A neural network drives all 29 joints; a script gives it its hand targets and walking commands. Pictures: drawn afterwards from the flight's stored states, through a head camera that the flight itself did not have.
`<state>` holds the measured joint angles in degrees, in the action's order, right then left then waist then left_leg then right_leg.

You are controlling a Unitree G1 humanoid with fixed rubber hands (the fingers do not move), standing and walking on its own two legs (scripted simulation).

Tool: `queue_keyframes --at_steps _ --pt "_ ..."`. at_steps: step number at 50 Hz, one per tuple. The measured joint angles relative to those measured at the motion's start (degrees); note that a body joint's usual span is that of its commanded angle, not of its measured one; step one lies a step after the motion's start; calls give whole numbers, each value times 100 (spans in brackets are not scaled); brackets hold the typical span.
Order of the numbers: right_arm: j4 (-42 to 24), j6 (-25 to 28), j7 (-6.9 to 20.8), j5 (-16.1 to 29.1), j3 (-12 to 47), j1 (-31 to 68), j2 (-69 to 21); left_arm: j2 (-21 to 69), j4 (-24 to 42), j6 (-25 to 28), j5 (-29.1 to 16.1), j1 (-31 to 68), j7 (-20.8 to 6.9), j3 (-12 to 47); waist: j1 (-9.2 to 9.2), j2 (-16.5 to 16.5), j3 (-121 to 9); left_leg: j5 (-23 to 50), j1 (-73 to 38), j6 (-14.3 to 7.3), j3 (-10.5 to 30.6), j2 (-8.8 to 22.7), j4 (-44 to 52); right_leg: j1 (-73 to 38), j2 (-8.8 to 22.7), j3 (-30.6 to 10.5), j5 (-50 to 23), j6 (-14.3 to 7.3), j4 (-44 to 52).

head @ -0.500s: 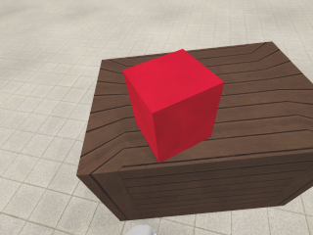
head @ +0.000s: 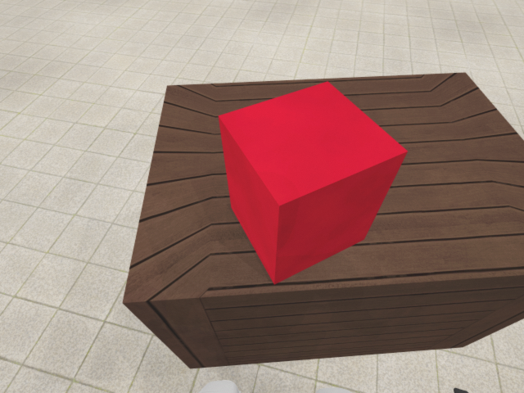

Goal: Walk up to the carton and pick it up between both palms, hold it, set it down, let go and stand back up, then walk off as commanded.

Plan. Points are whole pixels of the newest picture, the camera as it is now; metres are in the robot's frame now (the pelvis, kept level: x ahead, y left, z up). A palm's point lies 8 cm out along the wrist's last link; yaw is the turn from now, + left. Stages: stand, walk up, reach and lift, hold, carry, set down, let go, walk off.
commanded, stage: walk up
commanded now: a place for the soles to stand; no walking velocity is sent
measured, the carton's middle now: (300, 185) +0.44 -0.05 +0.03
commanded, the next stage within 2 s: none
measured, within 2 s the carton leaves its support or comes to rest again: neither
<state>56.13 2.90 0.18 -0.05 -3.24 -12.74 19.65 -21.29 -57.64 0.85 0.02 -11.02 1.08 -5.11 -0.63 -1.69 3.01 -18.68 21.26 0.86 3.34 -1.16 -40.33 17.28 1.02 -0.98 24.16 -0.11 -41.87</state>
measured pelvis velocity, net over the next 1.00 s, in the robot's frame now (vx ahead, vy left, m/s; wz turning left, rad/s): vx -0.02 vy -0.06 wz -0.02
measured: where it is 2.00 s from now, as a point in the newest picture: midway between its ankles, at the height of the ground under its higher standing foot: outside the picture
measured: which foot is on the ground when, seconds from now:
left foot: down 0.00-0.72, up 0.74-0.96, down 0.98-1.00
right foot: down 0.00-1.00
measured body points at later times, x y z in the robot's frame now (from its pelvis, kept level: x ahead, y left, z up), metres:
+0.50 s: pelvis -0.01 +0.00 +0.00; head +0.00 +0.01 +0.45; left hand +0.06 +0.32 -0.13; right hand +0.07 -0.30 -0.12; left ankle +0.03 +0.13 -0.72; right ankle -0.02 -0.13 -0.72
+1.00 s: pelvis -0.02 -0.06 -0.01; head +0.02 -0.04 +0.44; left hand +0.07 +0.25 -0.14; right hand +0.04 -0.37 -0.12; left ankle +0.00 +0.04 -0.72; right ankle -0.03 -0.15 -0.72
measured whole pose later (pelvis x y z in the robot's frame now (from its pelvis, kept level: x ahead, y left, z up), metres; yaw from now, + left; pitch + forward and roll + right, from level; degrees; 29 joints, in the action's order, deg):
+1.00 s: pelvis -0.02 -0.06 -0.01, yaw -1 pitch -2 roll +0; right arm 56.1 5.0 -3.3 -0.1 -1.8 -12.0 19.7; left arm -21.2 -50.2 -2.4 0.0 -10.9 -1.9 -5.1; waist -0.6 -3.2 7.6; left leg -19.9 19.7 -1.7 -1.3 -1.9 -42.7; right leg 18.5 -2.4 0.4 24.5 -3.0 -45.4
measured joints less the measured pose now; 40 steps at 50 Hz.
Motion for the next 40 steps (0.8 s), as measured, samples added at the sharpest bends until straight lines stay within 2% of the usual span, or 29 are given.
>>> queue_keyframes --at_steps 26,29,33,35,36,40 --pt "0 -7 -11 0 155 83 0 0 -46 -48 0 15 -54 1 0 0 -139 72 -1 3 4 13 0 2 -15 1 -70 1 0" --pt "0 128 -107 0 154 82 0 1 85 -194 0 18 -106 1 1 -9 -77 81 0 3 48 80 0 38 -85 2 320 1 -167" --pt "2 211 -193 0 156 84 0 0 218 -259 0 16 -181 1 -3 -49 52 102 1 132 94 204 0 56 -30 -2 481 1 -285" --pt "4 175 -203 0 156 87 0 0 255 -259 0 16 -206 1 -14 -92 140 102 2 235 94 261 -36 75 -25 8 140 1 -285" --pt "7 127 -217 0 156 88 0 3 256 -261 0 15 -223 1 -16 -97 188 88 2 219 106 289 -85 73 -59 19 -87 -15 -292" --pt "5 -39 -344 0 141 88 0 4 325 -302 0 16 -297 0 -27 -102 273 -884 122 -26 36 86 -981 64 -126 21 26 -178 -301"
